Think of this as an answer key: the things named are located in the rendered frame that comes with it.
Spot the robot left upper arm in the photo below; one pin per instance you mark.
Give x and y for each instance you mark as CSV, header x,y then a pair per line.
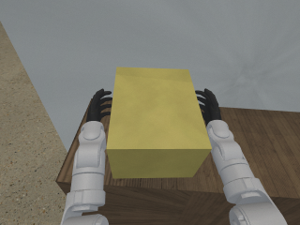
x,y
95,219

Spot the right robot hand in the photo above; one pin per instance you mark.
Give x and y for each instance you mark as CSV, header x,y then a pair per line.
x,y
211,110

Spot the pedestal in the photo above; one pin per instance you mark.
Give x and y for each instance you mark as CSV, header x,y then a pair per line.
x,y
270,142

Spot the left robot forearm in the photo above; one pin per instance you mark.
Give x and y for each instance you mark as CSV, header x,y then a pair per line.
x,y
87,184

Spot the carton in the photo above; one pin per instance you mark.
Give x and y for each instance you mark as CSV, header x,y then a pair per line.
x,y
156,125

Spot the right robot forearm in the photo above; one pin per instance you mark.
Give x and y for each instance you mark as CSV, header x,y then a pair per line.
x,y
240,184

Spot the robot right upper arm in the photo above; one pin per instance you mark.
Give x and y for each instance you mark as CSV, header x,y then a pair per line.
x,y
256,213

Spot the left robot hand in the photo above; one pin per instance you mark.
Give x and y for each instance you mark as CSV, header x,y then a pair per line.
x,y
94,111

